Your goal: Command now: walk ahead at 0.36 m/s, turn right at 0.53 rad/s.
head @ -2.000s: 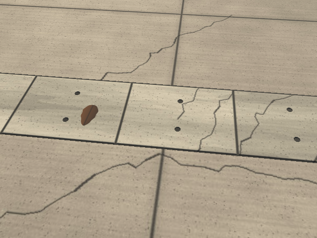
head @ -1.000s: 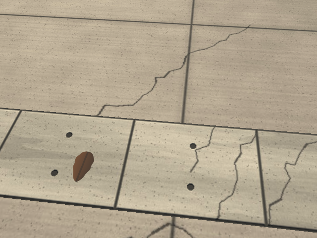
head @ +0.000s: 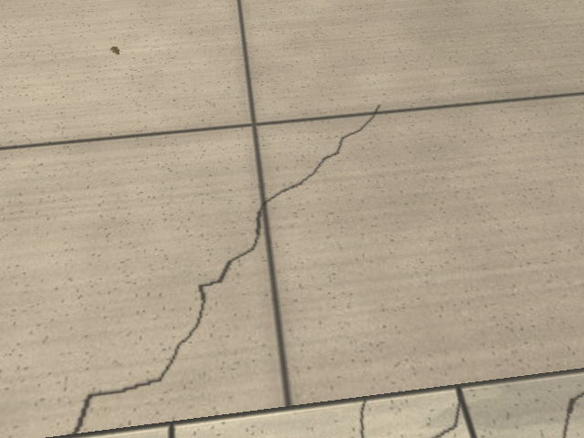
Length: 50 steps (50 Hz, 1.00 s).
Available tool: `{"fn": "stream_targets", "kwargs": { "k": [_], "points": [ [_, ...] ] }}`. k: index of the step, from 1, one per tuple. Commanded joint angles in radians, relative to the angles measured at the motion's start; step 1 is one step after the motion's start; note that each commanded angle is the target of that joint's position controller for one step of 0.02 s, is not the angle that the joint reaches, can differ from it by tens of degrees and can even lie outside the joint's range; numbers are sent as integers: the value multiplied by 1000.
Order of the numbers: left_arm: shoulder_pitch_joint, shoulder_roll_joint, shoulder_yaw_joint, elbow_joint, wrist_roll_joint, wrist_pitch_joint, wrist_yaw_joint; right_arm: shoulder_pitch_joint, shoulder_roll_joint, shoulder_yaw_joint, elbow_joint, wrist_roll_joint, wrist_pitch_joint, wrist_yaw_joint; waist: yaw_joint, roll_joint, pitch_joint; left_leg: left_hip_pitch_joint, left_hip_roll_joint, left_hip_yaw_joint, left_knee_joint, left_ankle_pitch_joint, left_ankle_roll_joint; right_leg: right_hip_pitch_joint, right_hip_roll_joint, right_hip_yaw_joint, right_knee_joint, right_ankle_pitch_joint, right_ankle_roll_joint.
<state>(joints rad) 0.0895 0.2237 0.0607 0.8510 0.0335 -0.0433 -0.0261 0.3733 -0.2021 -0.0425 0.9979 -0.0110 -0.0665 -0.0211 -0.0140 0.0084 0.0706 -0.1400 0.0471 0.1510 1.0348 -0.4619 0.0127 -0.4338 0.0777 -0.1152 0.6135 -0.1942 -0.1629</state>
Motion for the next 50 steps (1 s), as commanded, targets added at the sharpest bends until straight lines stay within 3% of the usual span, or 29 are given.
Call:
{"fn": "stream_targets", "kwargs": {
  "k": [1,2,3,5,8,13,18,22,24,25,26,27,28,30,32,35,37,39,40,41,43,44,50],
  "points": [
    [219,207,61,18,-30,8,25,-78,-124,-21,-151,12,-34,5,75,-20,-156,-537,7,-176,384,68,-4,525,-396,532,-266,628,-242],
    [176,161,49,13,-31,7,26,-65,-120,-24,-138,6,-31,1,31,39,-93,-486,33,-176,296,92,-9,412,-334,432,-280,705,-185],
    [149,135,41,8,-40,6,30,-60,-123,-26,-141,-15,-13,-1,4,33,-69,-440,43,-177,235,97,-22,334,-283,365,-293,731,-152],
    [149,132,34,3,-38,-4,29,-37,-106,-26,-147,-31,28,2,-24,5,-95,-377,35,-170,159,109,-46,280,-235,313,-292,819,-124],
    [187,178,43,1,-30,-5,30,-57,-96,-22,-169,-24,52,6,-23,-26,-131,-400,21,-149,67,178,-66,287,-200,277,-272,921,-97],
    [250,156,28,4,-28,11,41,-182,-116,-18,-211,-16,65,7,30,-76,-131,-448,24,-147,-91,300,-54,359,-187,278,-264,871,-12],
    [281,151,17,16,-12,21,55,-239,-126,-10,-224,-7,64,1,62,-80,-105,-436,4,-156,-225,288,-25,448,-228,315,-237,875,-14],
    [254,150,9,25,-6,28,59,-203,-126,-6,-206,0,54,-10,47,-79,-74,-309,-33,-149,-370,194,13,437,-244,342,-173,899,-31],
    [210,148,3,27,-22,26,63,-119,-121,-6,-173,-3,44,-19,-7,-60,-76,-133,-40,-149,-584,303,43,390,-215,341,-98,850,8],
    [200,138,-5,19,-33,16,63,-61,-142,-9,-157,-12,32,-25,-32,-12,-118,43,36,-228,-674,622,64,311,-177,329,-37,717,53],
    [264,103,-15,8,-37,11,61,-36,-214,-17,-168,-14,25,-30,6,135,-189,186,249,-429,-631,1136,151,217,-76,267,101,230,91],
    [342,103,-7,51,-36,40,66,-60,-181,-4,-166,12,38,-22,12,214,-245,156,363,-534,-619,1284,306,192,29,211,192,-398,108],
    [288,134,0,59,-22,58,68,-83,-145,10,-166,7,41,-13,11,140,-192,85,345,-543,-664,1114,325,160,22,221,287,-473,111],
    [231,106,-5,70,-19,77,60,-172,-116,26,-169,-7,46,-14,40,72,-110,-42,241,-426,-740,766,245,177,-10,236,286,-379,137],
    [243,84,-15,96,-17,90,51,-215,-129,27,-159,-9,52,-19,63,130,-76,-99,158,-335,-779,601,180,228,-27,200,171,-308,167],
    [226,76,-22,128,-25,95,57,-168,-151,22,-124,-7,58,-15,33,124,-99,-53,136,-329,-772,473,163,258,-32,155,10,-245,182],
    [224,67,-27,149,-27,92,61,-174,-165,17,-110,-2,64,-13,37,118,-96,-68,127,-337,-767,344,147,297,-41,138,-117,-139,172],
    [215,75,-31,166,-18,81,63,-169,-161,14,-97,0,69,-9,37,91,-70,-138,108,-342,-777,191,89,366,-70,170,-257,7,156],
    [204,96,-32,164,-7,72,63,-161,-153,14,-93,2,69,-5,24,71,-58,-170,93,-340,-778,122,55,377,-123,233,-272,16,145],
    [188,121,-29,173,-12,66,61,-148,-144,10,-89,10,72,-1,-4,14,-14,-152,46,-300,-791,104,39,278,-140,255,-258,-47,126],
    [181,82,-42,193,-19,50,56,-155,-126,12,-64,6,76,1,-1,-46,4,-27,31,-266,-734,208,35,159,-148,274,-319,-114,122],
    [176,87,-42,199,-20,43,59,-142,-120,12,-51,4,75,2,-9,-62,-7,8,31,-259,-713,259,37,150,-151,278,-338,-106,124],
    [199,77,-51,229,-24,30,65,-121,-106,17,9,2,68,2,-9,-39,-10,9,32,-246,-702,332,30,191,-156,277,-352,-48,112]
  ]
}}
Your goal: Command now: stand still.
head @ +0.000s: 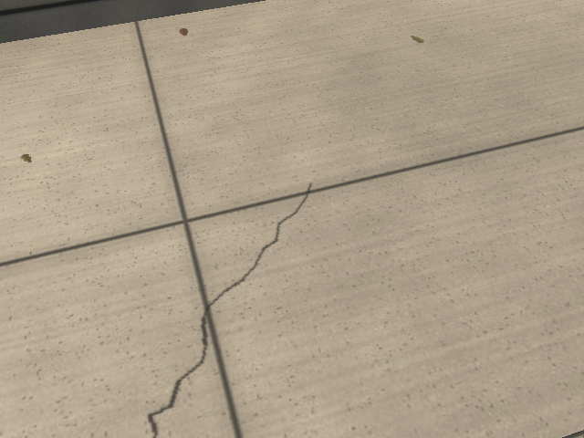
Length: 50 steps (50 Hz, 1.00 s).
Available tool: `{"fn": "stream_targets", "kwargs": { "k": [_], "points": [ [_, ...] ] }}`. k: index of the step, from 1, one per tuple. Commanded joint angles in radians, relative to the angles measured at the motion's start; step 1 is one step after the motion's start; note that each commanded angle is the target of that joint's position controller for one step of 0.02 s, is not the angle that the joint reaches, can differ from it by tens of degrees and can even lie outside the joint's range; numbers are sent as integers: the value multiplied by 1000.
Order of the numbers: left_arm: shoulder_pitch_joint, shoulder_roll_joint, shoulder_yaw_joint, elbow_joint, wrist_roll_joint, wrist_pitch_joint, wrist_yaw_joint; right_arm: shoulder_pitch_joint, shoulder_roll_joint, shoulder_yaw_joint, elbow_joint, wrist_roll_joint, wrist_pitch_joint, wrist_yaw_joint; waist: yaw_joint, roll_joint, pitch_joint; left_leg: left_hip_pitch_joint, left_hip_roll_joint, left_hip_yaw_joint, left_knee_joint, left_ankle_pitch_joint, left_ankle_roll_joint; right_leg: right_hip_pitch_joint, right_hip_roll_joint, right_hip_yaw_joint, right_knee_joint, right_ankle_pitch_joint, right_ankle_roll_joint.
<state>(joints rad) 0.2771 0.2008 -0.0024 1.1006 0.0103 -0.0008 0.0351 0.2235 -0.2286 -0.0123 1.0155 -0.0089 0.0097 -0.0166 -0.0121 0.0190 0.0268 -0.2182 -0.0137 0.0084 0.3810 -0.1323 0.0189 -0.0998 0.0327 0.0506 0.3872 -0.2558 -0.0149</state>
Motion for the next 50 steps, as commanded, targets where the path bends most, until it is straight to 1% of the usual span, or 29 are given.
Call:
{"fn": "stream_targets", "kwargs": {
  "k": [1,8,20,32,50],
  "points": [
    [18,98,11,-16,-1,-12,5,31,-77,-12,0,0,-7,-3,-9,-46,37,84,92,-102,-49,4,21,-140,-111,110,-127,15,-38],
    [47,84,6,8,-2,-14,6,60,-64,-2,53,0,-8,-9,0,-25,41,68,94,-100,-48,31,9,-110,-109,99,-119,60,-46],
    [73,53,0,28,-4,-16,10,100,-36,5,109,0,-8,-19,0,-25,43,66,99,-97,-30,70,4,-86,-106,84,-103,137,-50],
    [108,34,-3,36,-3,-19,14,114,-14,6,136,1,-5,-24,0,-23,47,72,100,-93,-15,90,2,-78,-105,77,-93,183,-50],
    [150,13,-3,37,-2,-22,17,127,5,6,155,2,-3,-28,2,-24,56,70,101,-88,-6,98,-2,-69,-106,72,-87,210,-51]
  ]
}}
Over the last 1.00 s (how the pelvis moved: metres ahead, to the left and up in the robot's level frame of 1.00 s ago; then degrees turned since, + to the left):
0.18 0.01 0.03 -10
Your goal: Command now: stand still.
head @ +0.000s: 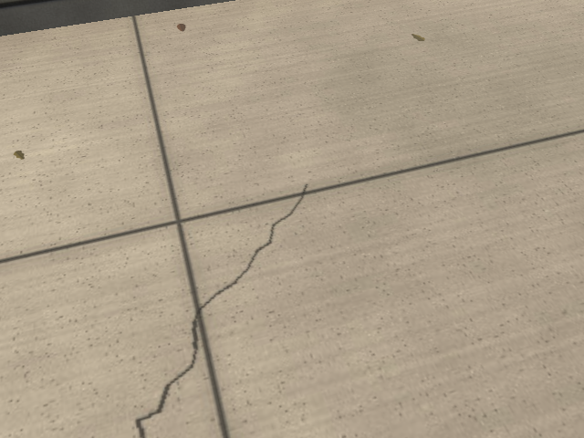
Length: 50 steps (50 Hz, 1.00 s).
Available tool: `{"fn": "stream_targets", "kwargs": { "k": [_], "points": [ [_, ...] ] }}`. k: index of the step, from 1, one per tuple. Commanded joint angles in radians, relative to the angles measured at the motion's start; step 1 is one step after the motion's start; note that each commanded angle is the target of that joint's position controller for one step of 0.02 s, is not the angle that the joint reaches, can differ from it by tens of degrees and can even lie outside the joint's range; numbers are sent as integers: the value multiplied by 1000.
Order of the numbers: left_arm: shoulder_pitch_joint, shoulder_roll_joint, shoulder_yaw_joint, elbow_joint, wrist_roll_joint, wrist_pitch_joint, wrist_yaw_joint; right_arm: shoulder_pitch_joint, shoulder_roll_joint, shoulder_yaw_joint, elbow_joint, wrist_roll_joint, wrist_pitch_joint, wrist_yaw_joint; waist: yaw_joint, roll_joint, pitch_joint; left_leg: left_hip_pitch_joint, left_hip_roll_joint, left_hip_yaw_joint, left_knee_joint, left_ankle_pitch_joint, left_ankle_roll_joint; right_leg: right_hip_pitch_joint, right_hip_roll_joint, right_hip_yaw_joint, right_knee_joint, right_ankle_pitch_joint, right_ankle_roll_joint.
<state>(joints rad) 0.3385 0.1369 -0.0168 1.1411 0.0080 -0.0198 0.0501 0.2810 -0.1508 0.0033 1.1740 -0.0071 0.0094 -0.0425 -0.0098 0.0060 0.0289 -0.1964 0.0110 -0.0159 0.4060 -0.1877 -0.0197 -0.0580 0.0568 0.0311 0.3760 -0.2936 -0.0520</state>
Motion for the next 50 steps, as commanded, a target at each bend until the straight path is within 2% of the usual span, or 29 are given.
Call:
{"fn": "stream_targets", "kwargs": {
  "k": [1,9,10,11,12,13,14,15,16,18,20,22,23,24,25,26,27,28,29,30,32,35,38,41,44,46,48,49,50],
  "points": [
    [90,76,11,-4,0,-3,3,70,-72,-10,-2,0,-2,-3,0,-11,55,48,76,-63,-31,153,37,-111,-130,91,-75,249,-14],
    [103,69,12,-5,0,-4,3,78,-65,-9,2,0,-2,-3,0,-12,58,47,77,-62,-28,154,35,-109,-131,90,-74,255,-14],
    [112,65,10,-3,2,-4,3,82,-57,-7,4,-1,-1,-3,4,-15,40,53,67,-56,-31,93,36,-102,-125,92,-93,168,-18],
    [117,75,15,-3,3,-2,2,73,-59,-8,1,-4,0,-2,9,-26,53,35,48,-42,-14,14,39,-110,-120,104,-113,38,-28],
    [129,103,27,-3,3,2,1,59,-64,-12,-10,-8,2,1,18,-55,71,-5,13,-10,39,-98,45,-118,-123,134,-135,-136,-50],
    [147,131,40,-4,2,8,0,37,-65,-16,-27,-14,2,6,34,-103,101,-85,-25,29,117,-210,50,-117,-151,197,-168,-321,-86],
    [175,147,49,-3,2,12,-3,2,-64,-18,-50,-23,1,14,53,-133,154,-191,-45,62,192,-265,54,-114,-209,275,-215,-458,-125],
    [197,153,56,-1,3,13,-5,-31,-51,-15,-76,-33,-4,20,68,-150,205,-268,-30,86,256,-271,60,-115,-272,345,-247,-517,-163],
    [215,146,58,1,8,8,-6,-64,-47,-16,-102,-35,-14,26,80,-152,238,-327,1,80,323,-263,66,-114,-317,394,-268,-500,-195],
    [233,149,65,3,22,-11,-8,-101,-64,-25,-145,-31,-38,36,79,-127,244,-452,41,52,407,-282,78,-22,-352,412,-263,-343,-227],
    [216,155,70,-6,22,-29,-11,-115,-79,-34,-176,-20,-62,47,62,-105,209,-453,51,50,359,-259,85,39,-339,353,-233,-175,-216],
    [183,163,74,-19,17,-42,-13,-97,-86,-45,-193,-8,-73,57,31,-115,166,-329,29,72,273,-199,91,5,-312,281,-196,-42,-189],
    [150,168,75,-29,11,-46,-15,-42,-77,-49,-183,-3,-74,59,-9,-115,148,-198,7,95,201,-137,95,-65,-290,232,-162,12,-167],
    [105,169,74,-41,2,-50,-17,70,-65,-54,-148,2,-75,59,-70,-91,119,13,-34,127,108,-59,98,-178,-249,169,-89,74,-136],
    [100,155,67,-48,4,-58,-24,202,-93,-74,-99,3,-78,52,-120,-22,58,234,-60,116,69,-56,98,-277,-189,103,64,180,-108],
    [79,101,49,-80,1,-68,-35,349,-181,-99,-78,-14,-86,38,-181,178,-16,384,166,-207,-108,-295,145,-413,-72,-33,393,107,-52],
    [109,70,46,-111,10,-70,-42,438,-252,-113,-48,-12,-74,42,-153,332,-55,431,361,-620,-266,-450,226,-587,28,-74,676,-236,-33],
    [76,108,56,-115,33,-62,-48,315,-192,-95,-71,-12,-62,41,-79,154,42,299,360,-610,-268,-535,229,-625,-58,2,814,-183,-54],
    [42,91,53,-120,31,-64,-59,192,-158,-84,-117,-12,-66,45,-40,49,113,189,334,-506,-269,-460,220,-628,-102,13,830,-68,-61],
    [36,74,51,-119,23,-69,-66,127,-146,-77,-140,-12,-75,48,-9,11,121,129,291,-398,-283,-312,208,-590,-130,15,799,10,-58],
    [49,79,57,-115,29,-58,-73,119,-104,-58,-137,-10,-95,44,25,26,94,111,221,-241,-286,-80,184,-540,-148,-10,752,62,-37],
    [4,91,68,-135,26,-36,-78,212,-102,-47,-98,-5,-111,36,29,51,80,168,190,-126,-263,222,178,-591,-136,-59,722,96,-17],
    [-145,86,66,-189,24,-26,-81,267,-100,-37,-84,-8,-113,34,5,60,100,184,175,-70,-265,385,180,-664,-129,-98,638,148,2],
    [-295,69,56,-245,15,-28,-84,282,-88,-27,-83,-8,-115,31,-16,67,127,170,153,-25,-268,490,175,-637,-103,-137,443,213,8],
    [-364,62,48,-270,8,-31,-81,299,-95,-24,-73,-9,-119,22,-24,77,134,187,155,10,-244,643,168,-537,-63,-173,272,253,-15],
    [-311,77,51,-256,10,-39,-68,290,-106,-25,-68,-12,-120,15,3,89,97,213,160,30,-144,899,149,-419,-18,-187,227,247,-44],
    [-104,118,70,-186,10,-56,-51,254,-128,-30,-71,-12,-121,6,84,110,-8,241,156,24,68,1036,126,-228,25,-162,189,248,-78],
    [20,132,79,-144,17,-69,-45,224,-141,-33,-74,1,-118,7,147,101,-58,212,134,37,234,937,115,-88,5,-143,72,368,-93],
    [131,187,95,-111,41,-78,-37,234,-119,-28,-86,15,-118,10,171,53,-143,69,88,50,462,613,104,125,-127,-42,92,598,-118]
  ]
}}
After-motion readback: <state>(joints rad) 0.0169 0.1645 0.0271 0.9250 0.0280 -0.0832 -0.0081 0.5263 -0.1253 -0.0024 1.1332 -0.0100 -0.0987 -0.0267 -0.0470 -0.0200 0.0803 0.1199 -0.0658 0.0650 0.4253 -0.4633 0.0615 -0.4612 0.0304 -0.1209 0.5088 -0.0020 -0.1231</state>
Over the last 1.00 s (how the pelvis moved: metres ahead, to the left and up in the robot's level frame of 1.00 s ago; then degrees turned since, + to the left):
0.03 -0.02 0.00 1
